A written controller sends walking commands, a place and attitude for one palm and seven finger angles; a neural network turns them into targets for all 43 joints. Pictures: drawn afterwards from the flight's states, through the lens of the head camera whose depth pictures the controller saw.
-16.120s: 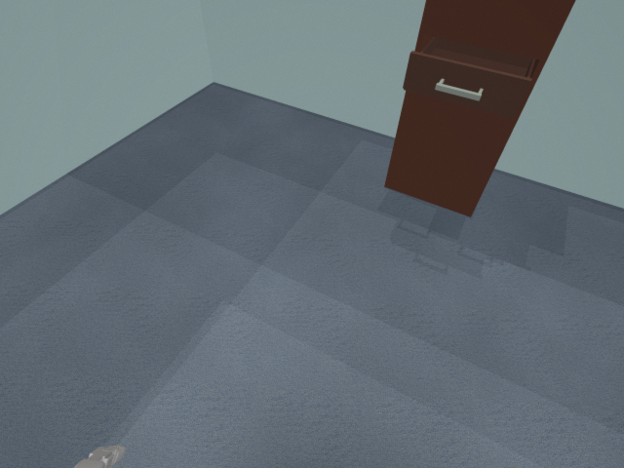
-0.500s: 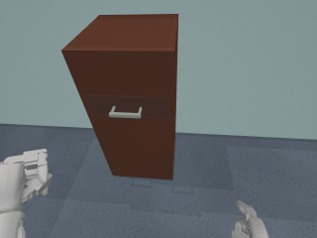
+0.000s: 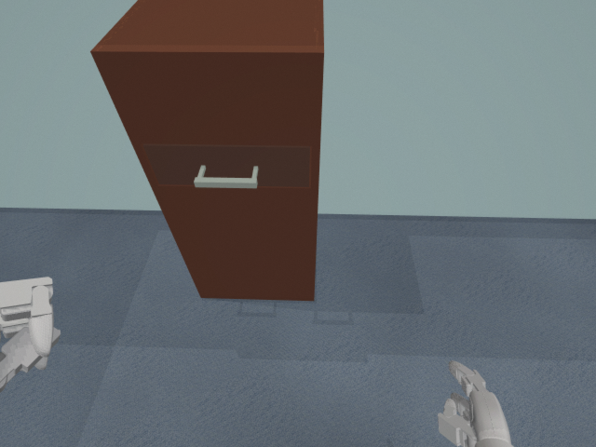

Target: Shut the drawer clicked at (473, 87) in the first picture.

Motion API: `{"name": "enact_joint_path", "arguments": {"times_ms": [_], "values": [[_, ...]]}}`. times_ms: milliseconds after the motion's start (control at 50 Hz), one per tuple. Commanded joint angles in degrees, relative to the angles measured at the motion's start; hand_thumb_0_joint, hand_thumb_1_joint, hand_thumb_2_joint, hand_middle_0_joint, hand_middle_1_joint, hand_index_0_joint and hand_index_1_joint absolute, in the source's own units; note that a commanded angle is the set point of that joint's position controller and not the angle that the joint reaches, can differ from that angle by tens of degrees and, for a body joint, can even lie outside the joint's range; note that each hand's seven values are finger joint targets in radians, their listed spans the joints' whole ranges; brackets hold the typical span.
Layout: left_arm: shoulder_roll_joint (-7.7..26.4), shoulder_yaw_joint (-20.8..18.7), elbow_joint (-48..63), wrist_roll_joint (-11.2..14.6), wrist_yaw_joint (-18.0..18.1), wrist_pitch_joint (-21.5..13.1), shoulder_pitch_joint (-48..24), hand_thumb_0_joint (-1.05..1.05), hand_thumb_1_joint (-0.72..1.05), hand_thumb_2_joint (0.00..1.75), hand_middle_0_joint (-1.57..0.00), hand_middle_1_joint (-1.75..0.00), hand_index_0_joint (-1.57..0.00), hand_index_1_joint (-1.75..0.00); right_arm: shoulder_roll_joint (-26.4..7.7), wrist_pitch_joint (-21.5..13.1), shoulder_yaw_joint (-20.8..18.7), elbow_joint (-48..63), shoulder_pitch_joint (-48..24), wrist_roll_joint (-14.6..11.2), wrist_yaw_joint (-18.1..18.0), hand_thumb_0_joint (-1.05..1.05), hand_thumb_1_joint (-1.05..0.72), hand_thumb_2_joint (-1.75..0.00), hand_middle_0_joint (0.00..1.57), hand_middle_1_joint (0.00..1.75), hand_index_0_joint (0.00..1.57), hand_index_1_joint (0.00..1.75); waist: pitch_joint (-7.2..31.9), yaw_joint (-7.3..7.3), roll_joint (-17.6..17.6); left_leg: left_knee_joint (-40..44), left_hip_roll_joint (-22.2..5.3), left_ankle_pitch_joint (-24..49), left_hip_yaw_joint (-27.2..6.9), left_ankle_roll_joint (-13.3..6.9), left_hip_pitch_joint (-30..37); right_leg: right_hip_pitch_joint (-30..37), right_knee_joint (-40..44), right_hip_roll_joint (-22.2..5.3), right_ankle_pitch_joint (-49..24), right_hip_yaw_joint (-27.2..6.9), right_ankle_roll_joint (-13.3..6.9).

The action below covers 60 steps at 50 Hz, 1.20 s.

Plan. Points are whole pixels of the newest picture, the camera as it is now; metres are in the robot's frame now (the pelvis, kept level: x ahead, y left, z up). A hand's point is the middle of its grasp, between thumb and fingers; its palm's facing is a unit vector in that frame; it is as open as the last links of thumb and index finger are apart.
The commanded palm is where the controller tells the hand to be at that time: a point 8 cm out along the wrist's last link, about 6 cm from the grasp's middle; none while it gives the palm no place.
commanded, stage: step back with the hand held close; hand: left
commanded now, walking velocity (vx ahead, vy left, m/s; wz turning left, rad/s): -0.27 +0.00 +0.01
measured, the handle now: (227, 176) +0.69 +0.22 -0.10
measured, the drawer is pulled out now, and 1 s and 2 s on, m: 0.00 0.00 0.00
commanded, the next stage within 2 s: stop stepping back and stand still in 0.78 s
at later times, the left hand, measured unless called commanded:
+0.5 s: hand (3, 386) +0.14 +0.25 +0.17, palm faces +0.39 -0.78 -0.49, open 3.2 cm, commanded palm +0.06 +0.29 +0.18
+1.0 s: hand out of the picture +0.02 +0.22 +0.15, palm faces +0.39 -0.79 -0.47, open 3.2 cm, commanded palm -0.04 +0.25 +0.18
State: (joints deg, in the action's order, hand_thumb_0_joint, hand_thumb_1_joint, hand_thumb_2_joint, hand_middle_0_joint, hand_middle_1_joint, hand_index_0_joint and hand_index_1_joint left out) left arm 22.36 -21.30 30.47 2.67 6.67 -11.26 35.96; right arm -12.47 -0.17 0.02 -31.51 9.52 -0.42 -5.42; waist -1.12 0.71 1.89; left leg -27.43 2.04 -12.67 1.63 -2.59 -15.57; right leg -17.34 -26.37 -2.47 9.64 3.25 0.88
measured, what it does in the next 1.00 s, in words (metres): walks backwards: right foot, then left foot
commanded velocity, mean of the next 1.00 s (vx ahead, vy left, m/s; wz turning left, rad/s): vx -0.29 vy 0.01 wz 0.01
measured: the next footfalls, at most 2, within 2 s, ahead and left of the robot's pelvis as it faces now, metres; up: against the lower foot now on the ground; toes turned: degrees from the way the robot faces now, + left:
right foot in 0.60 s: -0.18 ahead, -0.11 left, +0.00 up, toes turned -2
left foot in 0.96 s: -0.12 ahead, +0.07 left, +0.00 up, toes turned +0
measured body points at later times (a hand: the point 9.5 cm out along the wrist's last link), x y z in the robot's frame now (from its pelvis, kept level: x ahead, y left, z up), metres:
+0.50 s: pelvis -0.05 +0.00 +0.00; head -0.04 +0.03 +0.44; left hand +0.11 +0.29 +0.20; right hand +0.09 -0.24 -0.08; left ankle +0.02 +0.09 -0.74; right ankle -0.10 -0.12 -0.71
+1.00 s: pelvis -0.17 -0.03 +0.00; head -0.15 -0.03 +0.45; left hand +0.00 +0.26 +0.18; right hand +0.02 -0.28 -0.08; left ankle -0.16 +0.07 -0.74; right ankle -0.21 -0.11 -0.74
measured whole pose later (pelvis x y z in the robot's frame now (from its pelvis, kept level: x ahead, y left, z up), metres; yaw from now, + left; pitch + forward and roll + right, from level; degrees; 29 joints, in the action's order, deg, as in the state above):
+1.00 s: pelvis -0.17 -0.03 +0.00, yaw +1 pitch +4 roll +0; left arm 22.0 -21.5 28.8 2.6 7.9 -11.3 33.9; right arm -14.9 -1.8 0.1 -33.5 9.2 -1.2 -5.9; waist 2.4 0.5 0.2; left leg -28.9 1.5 -12.5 -0.1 -1.6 -18.9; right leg -14.4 -29.0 3.2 18.3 1.4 -2.5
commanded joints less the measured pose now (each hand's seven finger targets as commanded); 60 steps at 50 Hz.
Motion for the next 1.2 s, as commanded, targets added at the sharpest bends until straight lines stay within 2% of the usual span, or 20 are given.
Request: {"name": "enact_joint_path", "arguments": {"times_ms": [0,120,240,300,360,440,540,600,640,700,760,800,860,900,940,960,1040,1100,1140,1180], "values": [[7.3,-6.0,10.4,-0.7,1.5,-3.4,-0.6,0.0,0.9,0.9,-1.4,-1.6,-1.4,-1.6,-7.6,-3.3,-2.8,9.6,-5.4,0.3,-0.6,0.0,-0.9,-0.9,0.2,0.3,0.2,0.3,6.1,-0.24,2.5,9.6,-7.8,-1.0,-7.7,-1.4,-14.2,14.4,-4.6,0.7,-7.0,-3.6,0.0],[7.2,-6.0,12.2,-2.0,1.8,-4.3,-3.4,0.0,0.9,0.9,-1.4,-1.6,-1.4,-1.6,-7.8,-4.3,-2.7,10.2,-4.4,0.6,-0.6,0.0,-0.9,-0.9,0.2,0.3,0.2,0.3,3.3,-0.77,-0.3,7.3,-6.8,-18.6,-8.0,-2.5,-21.9,12.7,-2.3,-0.5,3.1,-7.5,-0.6],[8.3,-5.5,13.8,-1.4,3.5,-5.9,-4.7,0.0,0.9,0.9,-1.4,-1.6,-1.4,-1.6,-6.7,-4.9,-2.6,8.0,-2.0,1.1,-0.6,0.0,-0.9,-0.9,0.2,0.3,0.2,0.3,4.5,-1.67,-6.0,-10.4,-2.1,-12.4,-4.3,1.1,-1.7,-12.2,11.4,-7.9,22.6,-12.1,-4.6],[8.6,-5.7,15.0,-1.2,4.0,-6.4,-4.1,0.0,0.9,0.9,-1.4,-1.6,-1.4,-1.6,-7.3,-5.1,-2.2,7.9,-2.8,1.2,-1.2,0.0,-0.9,-0.9,0.2,0.3,0.2,0.3,3.4,-1.81,1.7,-0.3,-4.6,-14.1,-8.3,0.4,-4.6,-10.2,5.0,-3.3,19.1,-6.9,-2.5],[8.8,-7.8,16.0,-2.9,3.7,-7.1,-4.3,0.0,0.9,0.9,-1.4,-1.6,-1.4,-1.6,-8.0,-6.2,-2.5,9.2,-5.3,1.2,-1.7,0.0,-0.9,-0.9,0.2,0.3,0.2,0.3,3.9,-0.59,15.6,22.7,-16.6,-31.7,-24.1,-5.2,-33.4,16.7,-23.3,6.7,6.6,-2.8,0.7],[9.6,-9.4,15.6,-2.5,3.2,-7.5,0.4,0.0,0.9,0.9,-1.4,-1.6,-1.4,-1.6,-7.3,-7.8,-3.4,8.7,-3.4,1.7,-0.8,0.0,-0.9,-0.9,0.2,0.3,0.2,0.3,7.2,-0.06,6.8,13.7,-15.6,-10.4,-19.0,-6.1,-20.4,10.8,-19.3,6.3,11.2,-5.3,-0.2],[8.8,-6.7,15.7,0.0,1.6,-8.4,2.6,0.0,0.9,0.9,-1.4,-1.6,-1.4,-1.6,-7.9,-9.1,-2.6,4.0,-2.3,2.4,1.0,0.0,-0.9,-0.9,0.2,0.3,0.2,0.3,9.2,-0.77,8.0,8.9,-12.0,18.0,-15.5,-3.2,-0.3,2.9,0.8,5.8,6.5,-3.6,-1.2],[11.1,-7.7,17.9,0.3,1.0,-9.3,0.5,0.0,0.9,0.9,-1.4,-1.6,-1.4,-1.6,-7.2,-8.5,-2.8,2.0,-0.4,2.2,2.2,0.0,-0.9,-0.9,0.2,0.3,0.2,0.3,20.0,-0.51,7.6,0.9,-11.6,50.7,-10.2,-1.9,20.8,-1.5,0.5,5.2,-3.3,-4.3,-0.3],[12.3,-8.8,20.8,0.8,1.0,-8.9,0.6,0.0,0.9,0.9,-1.4,-1.6,-1.4,-1.6,-6.7,-7.5,-2.9,4.0,-1.9,1.6,2.6,0.0,-0.9,-0.9,0.2,0.3,0.2,0.3,26.5,-0.39,5.9,-1.4,-10.7,53.3,-7.0,-2.2,26.7,-0.7,-0.7,4.9,-7.0,-4.1,1.3],[13.9,-12.5,20.2,2.6,0.7,-7.3,8.1,0.0,0.9,0.9,-1.4,-1.6,-1.4,-1.6,-6.5,-6.5,-2.9,7.6,-4.5,0.0,2.7,0.0,-0.9,-0.9,0.2,0.3,0.2,0.3,26.7,0.55,-1.8,-2.8,-8.9,38.1,-5.2,-1.8,18.1,3.4,0.2,1.7,-19.0,-4.8,3.6],[16.1,-16.7,14.6,2.5,1.2,-6.3,9.5,0.0,0.9,0.9,-1.4,-1.6,-1.4,-1.6,-5.4,-4.3,-2.3,10.0,-9.0,-2.0,1.5,0.0,-0.9,-0.9,0.2,0.3,0.2,0.3,15.2,0.99,-15.7,-17.6,0.2,-5.7,-0.8,2.2,-4.1,2.5,6.6,-11.7,-40.7,-12.8,1.3],[13.6,-13.7,10.5,1.9,1.3,-5.0,7.7,0.0,0.9,0.9,-1.4,-1.6,-1.4,-1.6,-4.6,-4.1,-2.2,8.1,-9.6,-1.2,1.2,0.0,-0.9,-0.9,0.2,0.3,0.2,0.3,6.4,1.08,-11.5,-28.7,0.2,-12.3,-5.1,2.3,-12.2,-2.1,7.4,-15.2,-37.3,-14.0,-3.3],[9.1,-7.4,6.3,0.6,0.8,-3.7,-0.4,0.0,0.9,0.9,-1.4,-1.6,-1.4,-1.6,-3.3,-3.5,0.0,6.8,-9.7,0.5,-0.2,0.0,-0.9,-0.9,0.2,0.3,0.2,0.3,-0.3,-1.17,-6.1,-12.9,-1.4,-6.7,-1.9,3.1,-11.1,0.7,3.1,-8.8,-43.6,-10.2,-5.4],[7.3,-3.5,5.6,0.1,1.4,-3.1,-2.3,0.0,0.9,0.9,-1.4,-1.6,-1.4,-1.6,-5.8,-3.5,-0.3,5.0,-5.8,0.0,-1.1,0.0,-0.9,-0.9,0.2,0.3,0.2,0.3,1.9,-2.61,-0.5,1.0,-1.7,7.8,-0.9,2.5,-1.3,2.4,0.4,-4.3,-36.9,-6.4,-1.5],[7.8,-2.1,9.7,-0.4,2.1,-2.6,-2.0,0.0,0.9,0.9,-1.4,-1.6,-1.4,-1.6,-8.1,-4.2,-1.9,6.1,-2.6,-0.8,-0.8,0.0,-0.9,-0.9,0.2,0.3,0.2,0.3,10.3,-0.95,4.1,4.1,-9.5,33.4,-6.0,-1.0,9.4,2.7,-3.5,-0.2,-16.1,-5.6,2.6],[8.7,-1.8,12.2,-0.6,2.3,-2.8,-1.7,0.0,0.9,0.9,-1.4,-1.6,-1.4,-1.6,-8.3,-4.8,-2.3,6.9,-1.9,-1.3,-0.6,0.0,-0.9,-0.9,0.2,0.3,0.2,0.3,13.0,-0.22,3.5,3.4,-11.6,33.6,-6.8,-2.2,13.5,0.9,-3.7,0.1,-6.2,-6.4,3.2],[11.8,-5.6,22.2,-0.8,2.7,-3.0,-0.9,0.0,0.9,0.9,-1.4,-1.6,-1.4,-1.6,-7.5,-6.4,-1.8,9.0,-2.9,0.3,-0.3,0.0,-0.9,-0.9,0.2,0.3,0.2,0.3,13.9,-0.47,5.6,6.3,-10.7,19.8,-11.3,-2.2,4.2,6.5,-4.7,1.9,2.6,-5.3,0.0],[11.6,-8.5,19.0,-0.4,3.1,-3.2,2.1,0.0,0.9,0.9,-1.4,-1.6,-1.4,-1.6,-6.8,-7.2,-1.4,8.7,-3.7,0.5,-0.4,0.0,-0.9,-0.9,0.2,0.3,0.2,0.3,7.6,-0.63,2.2,8.1,-7.4,-10.2,-9.8,-1.0,-6.7,8.5,3.7,0.3,11.8,-9.0,-1.4],[10.7,-8.6,14.6,-0.5,3.5,-3.4,2.0,0.0,0.9,0.9,-1.4,-1.6,-1.4,-1.6,-6.5,-6.8,-2.1,7.5,-2.8,0.8,-0.4,0.0,-0.9,-0.9,0.2,0.3,0.2,0.3,3.7,-1.47,-3.4,-4.6,-2.1,-11.1,-4.8,1.9,-2.7,-3.8,14.3,-5.8,29.8,-17.8,-5.7],[8.7,-6.2,11.5,-0.4,3.9,-2.8,-0.6,0.0,0.9,0.9,-1.4,-1.6,-1.4,-1.6,-6.5,-5.9,-2.6,5.6,-1.4,0.9,-0.6,0.0,-0.9,-0.9,0.2,0.3,0.2,0.3,1.2,-2.03,-7.9,-21.4,-1.7,-10.4,-3.1,2.5,-0.6,-14.1,18.5,-13.9,39.7,-25.6,-10.6]]}}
